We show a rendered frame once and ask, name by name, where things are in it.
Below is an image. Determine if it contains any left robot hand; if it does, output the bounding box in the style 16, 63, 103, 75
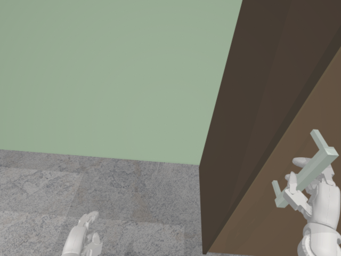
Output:
62, 210, 103, 256

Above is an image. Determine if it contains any wardrobe door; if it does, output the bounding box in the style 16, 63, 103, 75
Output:
208, 47, 341, 256

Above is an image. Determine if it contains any handle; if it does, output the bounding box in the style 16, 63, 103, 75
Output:
272, 129, 339, 208

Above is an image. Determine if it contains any right robot hand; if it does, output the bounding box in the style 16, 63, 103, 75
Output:
283, 157, 340, 231

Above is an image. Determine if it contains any robot right forearm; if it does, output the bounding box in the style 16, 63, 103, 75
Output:
297, 222, 341, 256

